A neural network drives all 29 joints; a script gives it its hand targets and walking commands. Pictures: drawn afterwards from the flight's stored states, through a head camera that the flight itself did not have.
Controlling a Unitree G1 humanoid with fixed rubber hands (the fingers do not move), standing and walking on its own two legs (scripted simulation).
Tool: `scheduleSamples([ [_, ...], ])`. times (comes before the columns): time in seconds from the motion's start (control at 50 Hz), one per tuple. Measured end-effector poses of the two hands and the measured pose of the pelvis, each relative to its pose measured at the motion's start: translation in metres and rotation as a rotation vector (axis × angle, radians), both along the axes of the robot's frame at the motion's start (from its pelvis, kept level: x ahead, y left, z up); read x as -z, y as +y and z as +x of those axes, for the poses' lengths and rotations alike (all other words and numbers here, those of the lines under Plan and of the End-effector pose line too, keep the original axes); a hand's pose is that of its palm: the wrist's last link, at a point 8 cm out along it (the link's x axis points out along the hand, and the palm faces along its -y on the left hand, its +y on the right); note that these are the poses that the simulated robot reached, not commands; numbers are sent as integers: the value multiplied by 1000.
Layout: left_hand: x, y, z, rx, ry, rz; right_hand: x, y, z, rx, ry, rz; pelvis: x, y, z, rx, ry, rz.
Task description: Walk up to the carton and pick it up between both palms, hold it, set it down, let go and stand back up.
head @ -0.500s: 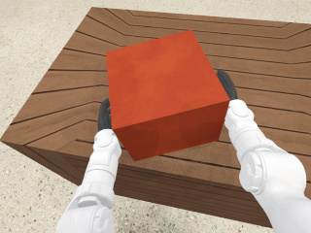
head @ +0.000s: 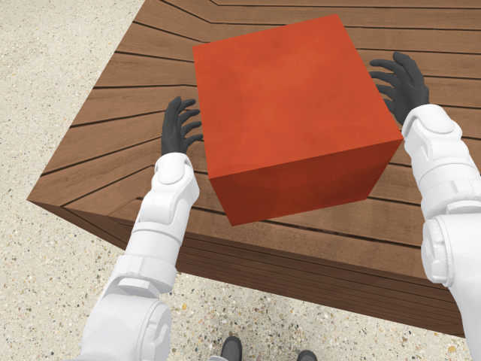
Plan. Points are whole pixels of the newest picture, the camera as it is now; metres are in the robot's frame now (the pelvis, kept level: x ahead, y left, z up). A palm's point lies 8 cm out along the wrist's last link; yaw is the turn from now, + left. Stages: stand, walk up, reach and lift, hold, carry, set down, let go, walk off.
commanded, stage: set down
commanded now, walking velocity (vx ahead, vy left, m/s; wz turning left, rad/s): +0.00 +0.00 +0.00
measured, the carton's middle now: (281, 125) +0.50 +0.04 +0.03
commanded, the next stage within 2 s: none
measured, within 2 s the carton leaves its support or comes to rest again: neither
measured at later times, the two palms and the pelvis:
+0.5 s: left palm (161, 164) +0.38 +0.20 +0.08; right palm (454, 115) +0.50 -0.20 +0.10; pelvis -0.01 -0.01 +0.01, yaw +2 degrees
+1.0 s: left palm (132, 205) +0.30 +0.21 +0.10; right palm out of the picture +0.42 -0.22 +0.11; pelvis -0.05 -0.01 +0.00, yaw +3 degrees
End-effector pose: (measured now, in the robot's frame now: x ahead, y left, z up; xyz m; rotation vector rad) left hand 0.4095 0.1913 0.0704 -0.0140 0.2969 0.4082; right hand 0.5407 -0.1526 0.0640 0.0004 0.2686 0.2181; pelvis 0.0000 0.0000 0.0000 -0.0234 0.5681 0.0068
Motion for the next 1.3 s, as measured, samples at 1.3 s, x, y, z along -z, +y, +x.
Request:
scheduleSamples([
  [1.3, -26, 7, -129, 17, 51, -70, -33, -84, -166, 10, 98, -92, -3, -6, -46, -47, -409, 26],
])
